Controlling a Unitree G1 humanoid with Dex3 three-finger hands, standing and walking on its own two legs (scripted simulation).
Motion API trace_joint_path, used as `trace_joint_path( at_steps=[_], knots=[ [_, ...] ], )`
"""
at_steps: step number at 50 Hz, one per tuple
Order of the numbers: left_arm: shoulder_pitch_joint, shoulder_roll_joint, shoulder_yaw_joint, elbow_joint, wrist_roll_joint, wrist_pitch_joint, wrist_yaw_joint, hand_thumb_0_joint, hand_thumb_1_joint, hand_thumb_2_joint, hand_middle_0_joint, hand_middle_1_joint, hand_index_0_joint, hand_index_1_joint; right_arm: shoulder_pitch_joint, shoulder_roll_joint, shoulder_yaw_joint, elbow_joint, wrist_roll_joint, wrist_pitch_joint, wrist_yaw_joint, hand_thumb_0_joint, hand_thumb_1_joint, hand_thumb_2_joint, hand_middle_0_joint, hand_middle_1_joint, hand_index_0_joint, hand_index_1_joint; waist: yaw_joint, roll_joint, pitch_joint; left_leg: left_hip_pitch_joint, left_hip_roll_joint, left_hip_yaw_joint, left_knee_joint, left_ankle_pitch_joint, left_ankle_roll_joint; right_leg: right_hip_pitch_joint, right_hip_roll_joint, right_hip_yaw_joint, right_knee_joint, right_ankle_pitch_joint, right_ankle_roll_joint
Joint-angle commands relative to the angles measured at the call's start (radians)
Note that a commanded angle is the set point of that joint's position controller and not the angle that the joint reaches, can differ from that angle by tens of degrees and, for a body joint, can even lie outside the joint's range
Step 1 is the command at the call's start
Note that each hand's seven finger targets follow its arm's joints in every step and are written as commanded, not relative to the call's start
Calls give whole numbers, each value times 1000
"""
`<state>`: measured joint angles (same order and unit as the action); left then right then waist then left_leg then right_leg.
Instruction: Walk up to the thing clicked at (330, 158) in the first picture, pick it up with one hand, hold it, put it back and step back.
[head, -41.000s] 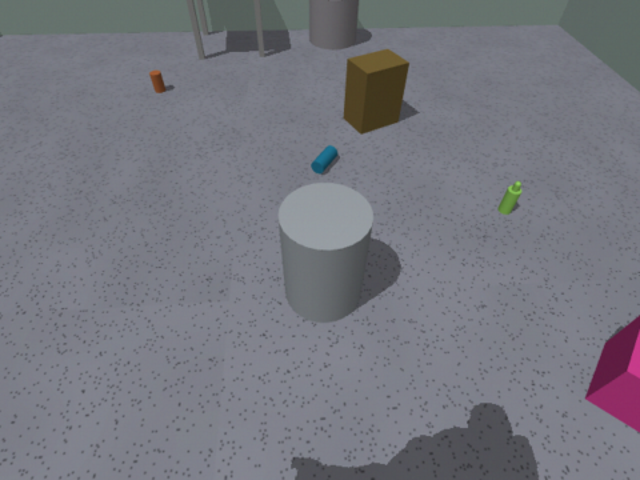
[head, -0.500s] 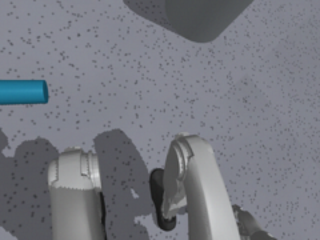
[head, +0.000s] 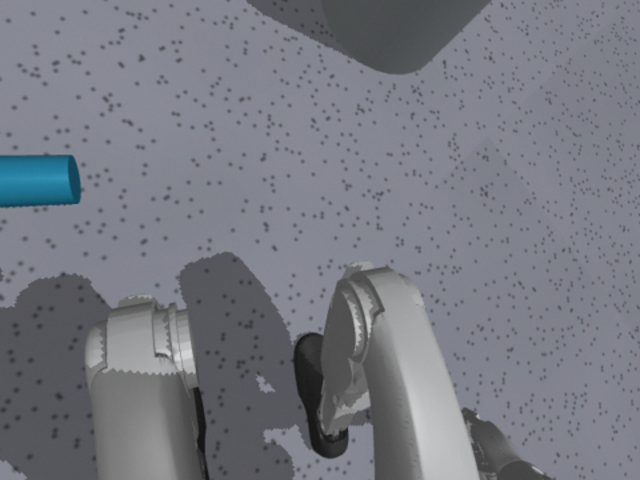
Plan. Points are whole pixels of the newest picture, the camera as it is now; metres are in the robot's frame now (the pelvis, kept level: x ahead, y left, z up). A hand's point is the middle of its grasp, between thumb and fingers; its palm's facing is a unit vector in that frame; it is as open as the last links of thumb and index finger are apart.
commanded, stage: rise first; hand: left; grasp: from above
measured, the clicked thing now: (11, 181) +0.48 +0.35 -0.29
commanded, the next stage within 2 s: approach in 1.20 s
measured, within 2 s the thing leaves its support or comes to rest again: neither
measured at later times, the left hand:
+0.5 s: hand out of the picture +0.43 +0.38 -0.17, palm faces -0.46 -0.08 -0.88, open 13.9 cm
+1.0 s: hand out of the picture +0.43 +0.38 -0.18, palm faces -0.46 -0.07 -0.88, open 13.9 cm
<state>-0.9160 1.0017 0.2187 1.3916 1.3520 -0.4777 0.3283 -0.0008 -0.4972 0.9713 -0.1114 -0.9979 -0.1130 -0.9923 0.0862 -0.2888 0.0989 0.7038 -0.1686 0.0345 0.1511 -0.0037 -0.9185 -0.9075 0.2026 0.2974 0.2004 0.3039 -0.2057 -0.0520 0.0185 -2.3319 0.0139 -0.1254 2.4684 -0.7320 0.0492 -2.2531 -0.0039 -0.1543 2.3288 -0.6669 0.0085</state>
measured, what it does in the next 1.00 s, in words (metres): stands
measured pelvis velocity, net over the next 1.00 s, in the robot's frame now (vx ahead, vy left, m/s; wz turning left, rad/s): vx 0.00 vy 0.00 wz -0.01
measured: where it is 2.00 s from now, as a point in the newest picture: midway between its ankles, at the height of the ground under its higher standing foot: (258, 437)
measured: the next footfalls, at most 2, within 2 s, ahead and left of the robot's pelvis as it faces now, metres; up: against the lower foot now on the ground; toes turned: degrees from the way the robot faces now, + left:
none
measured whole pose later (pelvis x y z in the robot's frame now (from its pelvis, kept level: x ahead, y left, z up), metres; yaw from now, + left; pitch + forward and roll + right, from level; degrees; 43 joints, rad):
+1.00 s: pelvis +0.00 +0.00 +0.00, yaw +0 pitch +32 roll -12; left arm -0.96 1.00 0.18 1.46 1.37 -0.41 0.36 0.00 -0.49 0.98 -0.13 -0.98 -0.13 -0.98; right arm 0.13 -0.28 0.13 0.71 -0.16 -0.02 0.17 0.00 -0.92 -0.91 0.20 0.30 0.20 0.30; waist -0.25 -0.06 0.03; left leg -2.35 0.01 -0.13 2.48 -0.72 0.05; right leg -2.26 0.00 -0.16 2.33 -0.65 0.01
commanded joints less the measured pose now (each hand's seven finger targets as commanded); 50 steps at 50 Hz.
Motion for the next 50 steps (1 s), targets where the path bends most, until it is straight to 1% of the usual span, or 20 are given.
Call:
trace_joint_path(
  at_steps=[1,4,8,9,12,13,16,18,24,27,28,30,35,38,40,43,45,46,48,50],
  knots=[
    [-267,327,56,-150,-31,1,47,0,-516,970,-91,-1000,-94,-996,207,-270,-93,5,-4,-2,-13,0,-917,-906,199,300,199,300,10,391,-704,599,-13,14,-272,281,-14,257,47,-18,-194,198,-41],
    [-253,307,37,-132,-23,12,45,0,-525,980,-89,-1007,-90,-1005,214,-268,-92,7,-2,-5,-10,0,-919,-907,199,300,199,300,5,384,-703,612,-12,9,-268,302,-13,252,47,-18,-191,214,-41],
    [-263,314,48,-138,-26,20,51,0,-512,964,-98,-1003,-102,-998,222,-265,-92,8,-4,-6,-8,0,-920,-907,199,300,199,300,5,379,-714,587,-17,26,-259,310,-9,297,47,-14,-199,230,-37],
    [-253,294,38,-133,-27,24,49,0,-520,975,-96,-1000,-97,-999,228,-266,-91,12,-5,-7,-7,0,-919,-907,199,300,199,300,5,380,-709,610,-14,15,-268,323,-13,281,46,-17,-196,230,-38],
    [-294,295,29,-142,-30,27,46,0,-520,975,-90,-1012,-94,-1007,228,-272,-95,11,0,-12,-5,0,-920,-907,199,300,199,300,-9,412,-713,638,-8,-8,-275,334,-21,244,43,-23,-179,231,-40],
    [-280,295,27,-128,-18,29,49,0,-526,981,-93,-1007,-94,-1006,228,-269,-90,9,-2,-10,-4,0,-919,-907,199,300,199,300,-3,409,-719,618,-11,8,-268,327,-17,267,48,-21,-190,234,-40],
    [-284,292,28,-122,-23,28,52,0,-507,964,-102,-1000,-106,-995,225,-270,-88,11,-2,-10,-2,0,-919,-906,199,300,199,300,-3,399,-703,597,-14,10,-272,308,-15,267,47,-22,-187,223,-38],
    [-285,279,11,-105,-14,31,50,0,-523,983,-100,-995,-99,-996,226,-267,-81,8,-1,-13,-3,0,-918,-906,199,300,199,300,-14,397,-684,589,-14,11,-274,290,-14,264,48,-22,-195,213,-39],
    [-313,284,12,-102,-13,40,62,0,-527,985,-88,-1012,-90,-1009,230,-274,-80,5,3,-20,-2,0,-917,-906,199,300,199,300,-20,413,-688,594,-13,1,-284,279,-20,249,45,-28,-184,206,-39],
    [-328,293,8,-82,-8,39,69,0,-512,975,-103,-992,-104,-990,233,-274,-73,5,2,-24,-2,0,-916,-906,199,300,199,300,-35,390,-674,557,-15,6,-273,260,-15,263,48,-28,-187,202,-39],
    [-307,281,-3,-43,-5,44,69,0,-516,980,-103,-994,-103,-994,229,-270,-69,8,4,-26,-3,0,-916,-906,199,300,200,300,-34,373,-650,534,-17,10,-272,242,-13,258,49,-25,-190,193,-40],
    [-311,291,5,-42,-4,42,76,0,-505,973,-107,-991,-109,-989,228,-274,-64,7,2,-30,-4,0,-915,-905,199,300,200,300,-32,389,-647,543,-17,8,-276,239,-14,252,48,-28,-190,187,-38],
    [-311,307,6,-48,7,51,80,0,-503,972,-113,-980,-113,-979,238,-276,-59,9,1,-38,-4,0,-915,-905,199,300,200,300,-32,398,-673,566,-17,15,-267,271,-16,266,49,-26,-186,211,-40],
    [-338,305,3,-68,-5,50,82,0,-513,976,-107,-984,-106,-984,240,-278,-58,7,1,-42,-4,0,-916,-905,199,300,200,300,-43,417,-668,549,-17,17,-264,268,-16,275,48,-27,-188,214,-37],
    [-302,311,7,-41,-3,55,80,0,-508,974,-114,-974,-112,-976,243,-280,-60,10,3,-43,-3,0,-916,-905,199,300,200,300,-35,395,-667,555,-16,14,-262,272,-16,275,47,-26,-184,214,-39],
    [-322,321,19,-81,-9,56,77,0,-515,982,-111,-971,-106,-975,244,-283,-66,7,2,-46,-2,0,-914,-904,199,300,200,300,-29,444,-691,596,-13,3,-280,278,-23,256,45,-30,-176,212,-40],
    [-305,290,-8,-51,-5,61,69,0,-521,988,-110,-977,-104,-982,245,-279,-62,7,3,-48,0,0,-915,-905,199,300,200,300,-43,421,-662,580,-10,2,-273,267,-21,243,47,-31,-179,207,-42],
    [-314,286,-8,-64,-8,60,68,0,-518,989,-116,-964,-107,-973,249,-279,-65,6,3,-48,1,0,-914,-904,199,300,200,300,-50,419,-659,569,-13,7,-270,270,-19,255,46,-30,-185,213,-40],
    [-294,303,9,-78,-16,62,68,0,-503,976,-117,-972,-113,-974,249,-278,-65,8,5,-49,0,0,-914,-904,200,300,200,300,-28,414,-685,578,-14,11,-268,281,-18,268,46,-26,-185,221,-40],
    [-297,287,-7,-67,-9,62,62,0,-502,981,-126,-957,-119,-964,253,-275,-64,6,1,-50,3,0,-912,-904,200,300,200,300,-43,409,-662,553,-13,18,-267,261,-16,281,47,-25,-195,214,-40]
  ],
)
